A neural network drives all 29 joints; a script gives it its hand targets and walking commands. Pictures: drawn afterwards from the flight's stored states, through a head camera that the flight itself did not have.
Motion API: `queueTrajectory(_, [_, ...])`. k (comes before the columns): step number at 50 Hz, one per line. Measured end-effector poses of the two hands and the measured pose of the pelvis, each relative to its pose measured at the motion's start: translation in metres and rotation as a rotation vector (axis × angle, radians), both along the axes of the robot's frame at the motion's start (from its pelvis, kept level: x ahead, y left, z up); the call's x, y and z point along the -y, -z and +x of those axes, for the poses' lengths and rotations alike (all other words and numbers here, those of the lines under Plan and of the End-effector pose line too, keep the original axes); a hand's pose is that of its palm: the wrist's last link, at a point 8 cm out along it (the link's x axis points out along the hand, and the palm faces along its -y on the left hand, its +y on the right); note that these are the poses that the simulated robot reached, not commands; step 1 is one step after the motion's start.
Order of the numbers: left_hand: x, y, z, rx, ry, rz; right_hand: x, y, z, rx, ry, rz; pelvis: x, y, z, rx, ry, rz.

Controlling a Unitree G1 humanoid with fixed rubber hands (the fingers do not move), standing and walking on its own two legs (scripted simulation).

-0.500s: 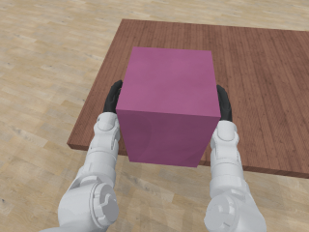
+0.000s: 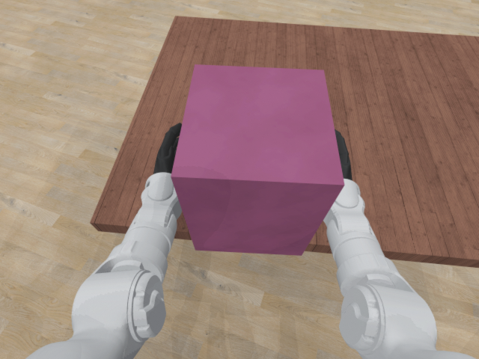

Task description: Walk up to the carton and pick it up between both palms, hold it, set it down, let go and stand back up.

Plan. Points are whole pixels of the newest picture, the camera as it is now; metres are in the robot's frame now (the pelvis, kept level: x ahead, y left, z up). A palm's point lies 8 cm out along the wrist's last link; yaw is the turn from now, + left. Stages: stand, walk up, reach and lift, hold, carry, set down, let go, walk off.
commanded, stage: set down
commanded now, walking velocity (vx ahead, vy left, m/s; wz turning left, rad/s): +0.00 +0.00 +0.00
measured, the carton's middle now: (253, 169) +0.43 -0.05 +0.05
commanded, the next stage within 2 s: none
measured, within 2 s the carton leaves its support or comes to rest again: neither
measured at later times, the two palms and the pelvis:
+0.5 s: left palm (145, 153) +0.45 +0.12 +0.09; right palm (370, 156) +0.41 -0.24 +0.09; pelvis -0.02 +0.02 -0.01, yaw -2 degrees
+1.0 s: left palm (119, 105) +0.46 +0.13 +0.18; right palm (401, 116) +0.41 -0.25 +0.18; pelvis -0.03 +0.00 -0.01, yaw -1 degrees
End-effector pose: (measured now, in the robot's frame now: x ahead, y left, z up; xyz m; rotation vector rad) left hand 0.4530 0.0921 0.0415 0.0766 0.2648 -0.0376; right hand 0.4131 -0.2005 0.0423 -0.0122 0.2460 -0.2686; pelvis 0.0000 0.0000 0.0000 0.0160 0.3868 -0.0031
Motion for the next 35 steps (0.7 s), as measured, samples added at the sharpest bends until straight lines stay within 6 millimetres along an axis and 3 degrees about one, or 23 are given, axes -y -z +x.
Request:
queueTrajectory(11, [-0.012, -0.013, 0.011, 0.019, -0.007, 0.019, 0.003, 0.005, 0.004, -0.020, 0.002, 0.017, -0.015, 0.005, -0.003, -0.072, 0.017, -0.018])
queueTrajectory(17, [-0.022, -0.023, 0.008, 0.010, -0.017, 0.022, 0.017, -0.005, 0.000, -0.032, 0.018, 0.014, -0.021, 0.007, -0.006, -0.069, 0.013, -0.032])
queueTrajectory(25, [-0.026, -0.048, -0.001, 0.005, -0.035, -0.002, 0.039, -0.049, -0.001, -0.011, 0.030, 0.012, -0.022, 0.008, -0.016, -0.023, 0.021, -0.036])
queueTrajectory(35, [-0.023, -0.096, 0.002, 0.019, -0.035, -0.031, 0.054, -0.110, -0.002, -0.003, 0.032, 0.008, -0.014, 0.008, -0.033, 0.032, 0.034, -0.023])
